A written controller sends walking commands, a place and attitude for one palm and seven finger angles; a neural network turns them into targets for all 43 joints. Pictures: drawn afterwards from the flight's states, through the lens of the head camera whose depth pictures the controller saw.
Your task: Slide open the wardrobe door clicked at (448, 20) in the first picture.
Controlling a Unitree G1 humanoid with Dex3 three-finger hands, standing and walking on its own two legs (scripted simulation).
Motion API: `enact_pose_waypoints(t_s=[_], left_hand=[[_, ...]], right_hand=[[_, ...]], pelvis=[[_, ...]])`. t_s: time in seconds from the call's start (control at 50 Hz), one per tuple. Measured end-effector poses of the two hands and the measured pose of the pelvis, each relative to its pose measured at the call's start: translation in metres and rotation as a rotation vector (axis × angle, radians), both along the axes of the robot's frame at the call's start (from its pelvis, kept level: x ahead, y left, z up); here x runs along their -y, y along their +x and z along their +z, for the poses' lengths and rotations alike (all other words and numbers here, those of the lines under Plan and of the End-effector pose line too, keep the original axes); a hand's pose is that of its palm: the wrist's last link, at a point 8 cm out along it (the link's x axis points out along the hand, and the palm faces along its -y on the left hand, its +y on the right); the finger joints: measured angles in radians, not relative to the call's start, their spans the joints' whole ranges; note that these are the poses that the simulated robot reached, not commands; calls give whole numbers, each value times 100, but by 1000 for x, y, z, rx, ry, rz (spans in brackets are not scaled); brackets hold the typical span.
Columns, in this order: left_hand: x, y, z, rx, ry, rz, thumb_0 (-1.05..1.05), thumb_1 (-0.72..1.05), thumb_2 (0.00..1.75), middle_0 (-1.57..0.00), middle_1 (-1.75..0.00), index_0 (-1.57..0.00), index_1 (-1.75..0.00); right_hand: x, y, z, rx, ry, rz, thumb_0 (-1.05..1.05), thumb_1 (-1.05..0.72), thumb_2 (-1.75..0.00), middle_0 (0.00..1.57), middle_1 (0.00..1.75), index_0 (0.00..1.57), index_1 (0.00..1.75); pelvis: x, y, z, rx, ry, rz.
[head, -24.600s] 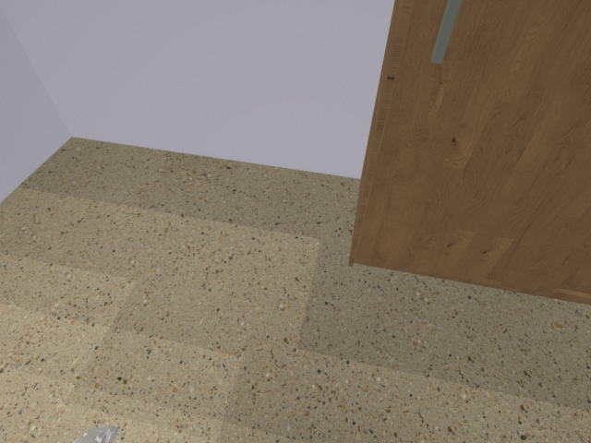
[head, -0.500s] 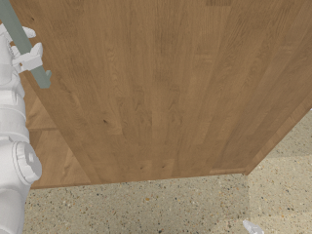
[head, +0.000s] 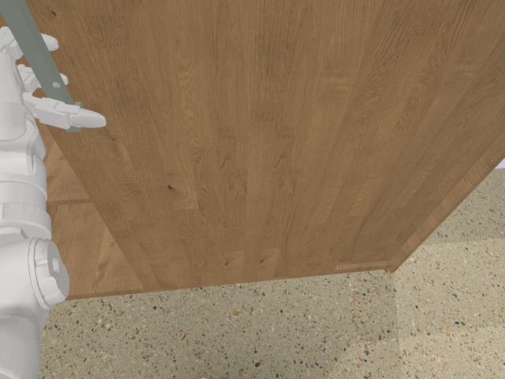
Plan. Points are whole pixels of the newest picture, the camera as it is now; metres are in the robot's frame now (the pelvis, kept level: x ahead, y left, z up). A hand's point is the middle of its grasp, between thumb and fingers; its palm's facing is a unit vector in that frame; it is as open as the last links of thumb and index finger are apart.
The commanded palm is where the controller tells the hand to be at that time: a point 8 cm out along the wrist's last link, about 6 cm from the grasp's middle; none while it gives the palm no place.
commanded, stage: slip the hand off the handle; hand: left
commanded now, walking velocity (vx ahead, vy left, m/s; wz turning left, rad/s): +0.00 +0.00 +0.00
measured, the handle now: (35, 32) +0.50 +0.30 +0.28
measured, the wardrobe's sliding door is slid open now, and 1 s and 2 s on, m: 0.44 0.44 0.44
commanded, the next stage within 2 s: draw the hand back to the body in 1.32 s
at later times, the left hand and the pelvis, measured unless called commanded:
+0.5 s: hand out of the picture +0.45 +0.35 +0.22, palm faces +0.52 -0.83 -0.20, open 14.3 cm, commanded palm +0.42 +0.39 +0.22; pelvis +0.02 -0.02 +0.00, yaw +0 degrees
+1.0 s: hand out of the picture +0.42 +0.36 +0.21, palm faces +0.48 -0.86 -0.17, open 14.6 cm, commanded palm +0.35 +0.40 +0.22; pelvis +0.05 -0.01 +0.00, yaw -1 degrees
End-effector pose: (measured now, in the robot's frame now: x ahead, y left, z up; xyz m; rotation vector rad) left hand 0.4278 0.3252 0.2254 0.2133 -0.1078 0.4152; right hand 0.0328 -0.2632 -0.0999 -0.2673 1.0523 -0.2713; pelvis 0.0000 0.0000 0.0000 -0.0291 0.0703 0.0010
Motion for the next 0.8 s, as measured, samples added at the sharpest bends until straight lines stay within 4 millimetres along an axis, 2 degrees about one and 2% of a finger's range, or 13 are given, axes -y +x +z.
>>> enact_pose_waypoints(t_s=[0.16, 0.26, 0.34, 0.48, 0.6, 0.68, 0.8], left_hand=[[0, -1, 0, -5, -8, -1, -1, -54, 20, -49, -131, -43, -126], [-1, -2, 0, -6, -13, -2, -1, -55, 20, -49, -129, -42, -125], [-12, -6, 0, -7, -21, 36, -1, -55, 20, -47, -127, -40, -123], [-55, -20, 6, -34, -10, 129, -1, -55, 20, -35, -120, -33, -119], [-83, -30, 11, -43, -6, 106, -2, -55, 20, -29, -117, -28, -116], [-92, -30, 9, -50, -9, 82, -1, -55, 20, -27, -116, -26, -116], [-81, -27, 0, -18, -10, 25, -1, -55, 20, -26, -115, -26, -115]], right_hand=[[-5, 27, 2, 75, 14, 21, 1, -90, -90, 20, 30, 20, 30], [1, 45, 7, 121, 4, 23, 1, -90, -90, 20, 30, 20, 30], [8, 53, 10, 134, -8, 17, 1, -90, -90, 20, 30, 20, 30], [24, 52, 10, 76, -32, 6, 0, -90, -90, 20, 30, 20, 30], [34, 42, 7, -27, -53, -5, 0, -90, -90, 20, 30, 20, 30], [37, 39, 6, -70, -62, -15, 1, -90, -90, 20, 30, 20, 30], [29, 52, 4, -51, -43, -20, 1, -90, -90, 20, 30, 20, 30]], pelvis=[[1, 4, 1, 5, 2, -7], [5, 7, 1, 6, 4, -13], [9, 11, 1, 4, 5, -17], [17, 20, 1, -15, 4, -9], [19, 29, 1, -39, 0, 4], [17, 34, 1, -53, -2, 8], [12, 42, 1, -56, 1, -2]])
